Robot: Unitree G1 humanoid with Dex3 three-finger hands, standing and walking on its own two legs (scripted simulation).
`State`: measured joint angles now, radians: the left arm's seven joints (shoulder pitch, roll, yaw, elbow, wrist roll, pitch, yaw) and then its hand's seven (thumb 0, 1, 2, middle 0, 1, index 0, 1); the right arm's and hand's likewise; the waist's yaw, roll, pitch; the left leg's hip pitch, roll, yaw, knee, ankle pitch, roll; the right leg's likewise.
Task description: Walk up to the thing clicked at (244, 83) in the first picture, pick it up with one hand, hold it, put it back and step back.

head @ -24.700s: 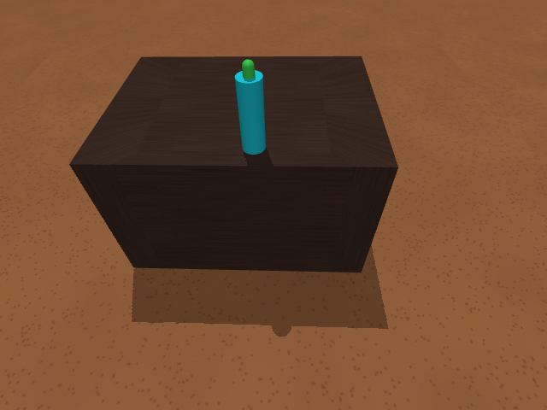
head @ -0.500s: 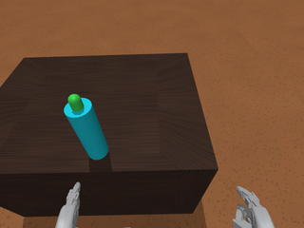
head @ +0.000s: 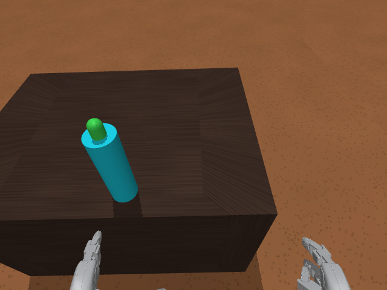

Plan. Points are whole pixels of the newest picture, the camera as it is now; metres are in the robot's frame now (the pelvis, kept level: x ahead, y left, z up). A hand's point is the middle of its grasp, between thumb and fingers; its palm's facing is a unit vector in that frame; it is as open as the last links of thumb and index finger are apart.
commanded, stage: home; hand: left
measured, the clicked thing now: (111, 161) +0.42 +0.23 +0.02
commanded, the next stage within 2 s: stand in 1.02 s
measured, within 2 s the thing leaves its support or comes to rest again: neither
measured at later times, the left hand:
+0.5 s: hand (115, 281) +0.17 +0.18 -0.05, palm faces +0.12 -0.96 -0.24, open 17.3 cm
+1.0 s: hand out of the picture +0.11 +0.25 -0.11, palm faces -0.05 -0.92 -0.40, open 17.3 cm
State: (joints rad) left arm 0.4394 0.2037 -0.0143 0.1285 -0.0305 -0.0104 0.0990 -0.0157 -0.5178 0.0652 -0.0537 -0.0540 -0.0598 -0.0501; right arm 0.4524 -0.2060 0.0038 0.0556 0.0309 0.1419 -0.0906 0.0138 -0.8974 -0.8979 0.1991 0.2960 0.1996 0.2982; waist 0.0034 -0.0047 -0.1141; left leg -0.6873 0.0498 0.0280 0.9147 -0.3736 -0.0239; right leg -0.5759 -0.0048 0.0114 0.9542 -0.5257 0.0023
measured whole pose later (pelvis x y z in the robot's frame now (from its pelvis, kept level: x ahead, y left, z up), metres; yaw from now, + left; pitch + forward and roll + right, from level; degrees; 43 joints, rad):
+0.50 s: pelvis +0.00 +0.00 +0.00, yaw +0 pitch +8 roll +0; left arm 0.46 0.20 -0.01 0.10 -0.03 0.00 0.12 -0.02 -0.50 0.07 -0.06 -0.06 -0.06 -0.05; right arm 0.41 -0.22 0.02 0.14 0.04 0.12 -0.10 0.01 -0.90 -0.90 0.20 0.30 0.20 0.30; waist -0.01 0.00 -0.12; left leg -0.69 0.06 0.02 0.93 -0.38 -0.02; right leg -0.57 0.00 0.01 0.95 -0.53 0.00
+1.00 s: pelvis +0.00 +0.00 +0.02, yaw +1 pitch +0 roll +0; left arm 0.28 0.36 0.01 0.71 0.05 -0.02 0.03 -0.01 -0.51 0.07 -0.06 -0.06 -0.06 -0.05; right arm 0.21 -0.32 -0.04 0.82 -0.05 0.01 0.01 0.01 -0.90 -0.90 0.20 0.30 0.20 0.30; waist -0.01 0.00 0.01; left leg -0.47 0.04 0.02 0.82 -0.34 -0.01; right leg -0.34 -0.01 0.00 0.83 -0.48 0.00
